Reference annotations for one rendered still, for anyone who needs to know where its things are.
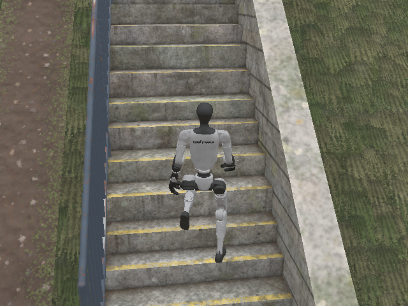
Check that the stairs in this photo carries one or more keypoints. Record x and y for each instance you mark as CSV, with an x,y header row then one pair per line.
x,y
167,57

